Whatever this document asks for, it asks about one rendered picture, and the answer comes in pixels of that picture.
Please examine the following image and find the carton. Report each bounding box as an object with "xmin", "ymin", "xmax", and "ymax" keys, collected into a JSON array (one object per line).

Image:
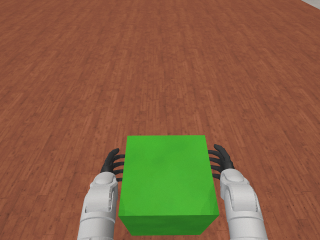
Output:
[{"xmin": 118, "ymin": 135, "xmax": 220, "ymax": 236}]

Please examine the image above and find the robot left hand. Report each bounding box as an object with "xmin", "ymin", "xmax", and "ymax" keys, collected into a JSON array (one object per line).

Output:
[{"xmin": 100, "ymin": 148, "xmax": 125, "ymax": 182}]

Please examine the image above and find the right robot forearm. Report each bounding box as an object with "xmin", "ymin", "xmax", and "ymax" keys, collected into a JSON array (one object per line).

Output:
[{"xmin": 220, "ymin": 168, "xmax": 268, "ymax": 240}]

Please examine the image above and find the left robot forearm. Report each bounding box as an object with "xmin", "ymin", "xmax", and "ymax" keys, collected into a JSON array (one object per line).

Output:
[{"xmin": 77, "ymin": 172, "xmax": 118, "ymax": 240}]

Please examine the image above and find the robot right hand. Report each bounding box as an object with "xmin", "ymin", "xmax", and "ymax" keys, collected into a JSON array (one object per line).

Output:
[{"xmin": 208, "ymin": 144, "xmax": 235, "ymax": 180}]

